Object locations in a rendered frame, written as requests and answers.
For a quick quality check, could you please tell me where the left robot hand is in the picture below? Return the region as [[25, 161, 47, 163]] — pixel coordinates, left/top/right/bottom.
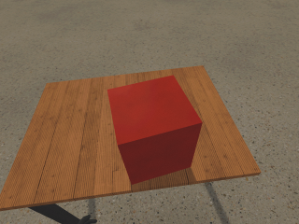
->
[[78, 215, 97, 224]]

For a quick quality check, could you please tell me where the table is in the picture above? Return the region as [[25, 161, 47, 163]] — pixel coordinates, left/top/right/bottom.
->
[[0, 65, 261, 224]]

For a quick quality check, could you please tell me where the carton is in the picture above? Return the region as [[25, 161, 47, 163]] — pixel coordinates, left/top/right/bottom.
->
[[107, 75, 203, 185]]

